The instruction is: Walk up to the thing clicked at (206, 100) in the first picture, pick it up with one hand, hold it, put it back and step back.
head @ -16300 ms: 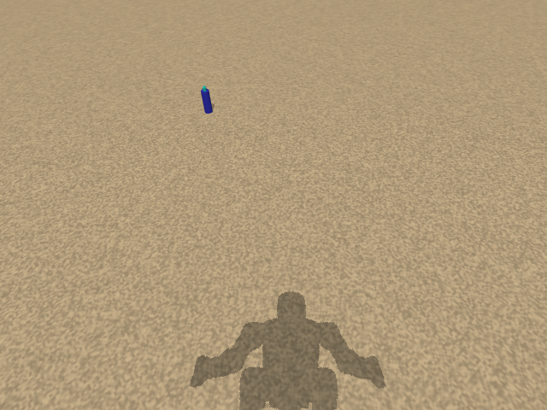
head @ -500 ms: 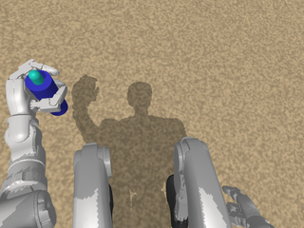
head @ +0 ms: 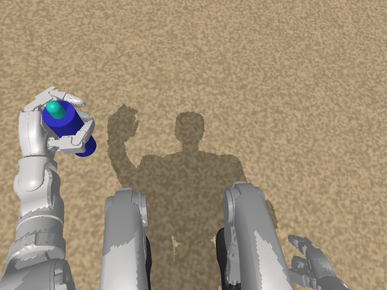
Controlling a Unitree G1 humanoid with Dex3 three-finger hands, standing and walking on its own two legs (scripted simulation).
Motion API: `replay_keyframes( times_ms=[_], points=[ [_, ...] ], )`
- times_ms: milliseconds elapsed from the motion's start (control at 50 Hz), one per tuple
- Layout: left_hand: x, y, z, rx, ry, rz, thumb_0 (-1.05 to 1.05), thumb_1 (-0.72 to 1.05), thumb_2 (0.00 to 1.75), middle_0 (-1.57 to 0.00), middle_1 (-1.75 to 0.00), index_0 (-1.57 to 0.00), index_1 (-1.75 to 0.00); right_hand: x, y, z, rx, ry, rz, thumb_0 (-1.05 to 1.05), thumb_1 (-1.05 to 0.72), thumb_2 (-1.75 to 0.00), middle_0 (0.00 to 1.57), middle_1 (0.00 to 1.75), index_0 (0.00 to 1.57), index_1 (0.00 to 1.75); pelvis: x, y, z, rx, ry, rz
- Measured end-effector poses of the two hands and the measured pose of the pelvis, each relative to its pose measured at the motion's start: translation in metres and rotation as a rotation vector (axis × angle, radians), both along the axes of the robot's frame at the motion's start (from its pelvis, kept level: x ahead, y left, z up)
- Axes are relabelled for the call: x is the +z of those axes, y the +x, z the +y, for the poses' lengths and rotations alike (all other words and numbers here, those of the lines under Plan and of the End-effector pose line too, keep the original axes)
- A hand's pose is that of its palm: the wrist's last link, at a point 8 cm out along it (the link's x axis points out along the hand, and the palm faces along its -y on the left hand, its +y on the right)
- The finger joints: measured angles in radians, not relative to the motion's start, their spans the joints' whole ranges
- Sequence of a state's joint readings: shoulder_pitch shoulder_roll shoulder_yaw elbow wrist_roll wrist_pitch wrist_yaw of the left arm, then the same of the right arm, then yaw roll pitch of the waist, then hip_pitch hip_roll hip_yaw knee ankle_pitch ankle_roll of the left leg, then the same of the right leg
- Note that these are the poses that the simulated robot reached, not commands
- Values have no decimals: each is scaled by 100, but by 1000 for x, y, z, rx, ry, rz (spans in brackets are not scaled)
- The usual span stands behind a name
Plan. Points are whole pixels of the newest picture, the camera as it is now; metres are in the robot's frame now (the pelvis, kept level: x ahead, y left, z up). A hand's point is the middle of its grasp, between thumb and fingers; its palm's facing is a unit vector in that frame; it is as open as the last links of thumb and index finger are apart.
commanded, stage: lift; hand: left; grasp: from the side
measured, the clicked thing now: (70, 128) +0.43 +0.24 -0.03
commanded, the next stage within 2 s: hold in 1.70 s
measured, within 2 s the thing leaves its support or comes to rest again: neither
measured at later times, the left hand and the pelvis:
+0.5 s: hand (19, 84) +0.40 +0.22 +0.16, palm faces +0.13 -0.99 -0.07, open 6.9 cm; pelvis +0.03 +0.01 +0.14, yaw +2 degrees
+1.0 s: hand out of the picture +0.39 +0.21 +0.29, palm faces +0.14 -0.99 -0.05, open 6.9 cm; pelvis +0.06 +0.01 +0.26, yaw +3 degrees
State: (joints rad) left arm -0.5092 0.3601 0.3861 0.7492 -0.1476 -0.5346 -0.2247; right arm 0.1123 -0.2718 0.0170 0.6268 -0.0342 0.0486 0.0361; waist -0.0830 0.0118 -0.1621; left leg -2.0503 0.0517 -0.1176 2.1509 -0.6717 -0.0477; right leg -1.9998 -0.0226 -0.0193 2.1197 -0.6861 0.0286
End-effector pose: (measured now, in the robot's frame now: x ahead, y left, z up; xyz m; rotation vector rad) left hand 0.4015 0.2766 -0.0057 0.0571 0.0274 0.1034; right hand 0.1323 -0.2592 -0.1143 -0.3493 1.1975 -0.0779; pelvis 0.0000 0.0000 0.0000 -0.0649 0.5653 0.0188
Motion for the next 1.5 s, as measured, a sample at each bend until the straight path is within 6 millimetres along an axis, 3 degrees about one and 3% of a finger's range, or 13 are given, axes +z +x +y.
replay_keyframes(
  times_ms=[280, 580, 720, 980, 1260, 1500],
  points=[
    [86, -14, -2, 21, 5, -5, 0, -1, 110, -91, -107, -90, -107, 69, 41, 11, -11, 20, -118, 1, -90, -89, 20, 30, 20, 30, 67, 10, 2, 11, 3, -3],
    [204, -30, -9, 48, 11, 25, 0, -1, 110, -91, -107, -90, -107, 174, 75, 30, -25, 59, -208, 1, -90, -89, 20, 30, 20, 30, 167, 37, 6, 34, 11, -91],
    [248, -31, -7, 53, 9, 15, 0, -1, 110, -91, -107, -90, -107, 218, 81, 32, -16, 61, -238, 1, -89, -89, 20, 30, 20, 30, 206, 47, 6, 43, 15, -155],
    [293, -37, -15, 38, -16, 17, 0, -1, 109, -91, -107, -90, -107, 268, 75, 30, -16, 59, -230, 1, -89, -89, 20, 30, 20, 30, 253, 58, 8, 47, 27, -241],
    [335, -35, -23, 35, -16, -12, 0, -1, 109, -91, -108, -89, -108, 296, 79, 35, -18, 85, -235, 1, -90, -89, 20, 30, 20, 30, 284, 68, 5, 48, 41, -312],
    [351, -30, -28, 38, -31, -14, 0, -1, 109, -90, -108, -89, -108, 314, 85, 29, -27, 73, -236, 1, -90, -89, 20, 30, 20, 30, 300, 77, 3, 48, 48, -353]
  ],
)
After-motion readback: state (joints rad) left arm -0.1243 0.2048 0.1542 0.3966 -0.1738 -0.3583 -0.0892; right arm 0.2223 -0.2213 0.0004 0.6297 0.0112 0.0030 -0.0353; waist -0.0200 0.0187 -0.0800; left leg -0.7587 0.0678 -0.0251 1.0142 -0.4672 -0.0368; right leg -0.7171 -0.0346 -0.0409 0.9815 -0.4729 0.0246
